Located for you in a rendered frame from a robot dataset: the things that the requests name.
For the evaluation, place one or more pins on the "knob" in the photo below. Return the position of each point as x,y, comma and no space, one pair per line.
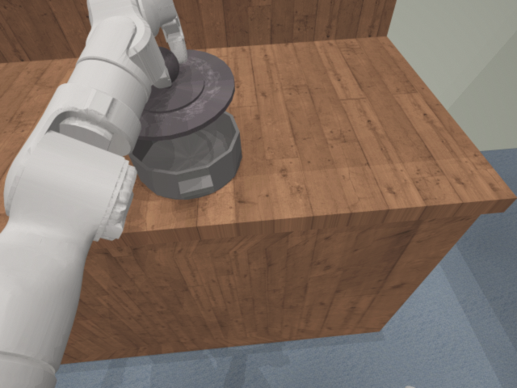
171,63

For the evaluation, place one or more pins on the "left robot hand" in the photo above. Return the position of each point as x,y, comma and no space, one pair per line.
170,24

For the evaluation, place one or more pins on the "left robot upper arm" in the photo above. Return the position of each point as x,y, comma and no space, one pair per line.
69,195

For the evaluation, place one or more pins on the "table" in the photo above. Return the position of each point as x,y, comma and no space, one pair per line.
354,182

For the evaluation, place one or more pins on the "lid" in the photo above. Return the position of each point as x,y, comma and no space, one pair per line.
199,95

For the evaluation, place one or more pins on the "left robot forearm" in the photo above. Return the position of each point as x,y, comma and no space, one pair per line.
103,100

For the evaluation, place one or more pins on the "pot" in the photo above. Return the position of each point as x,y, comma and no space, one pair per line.
192,166

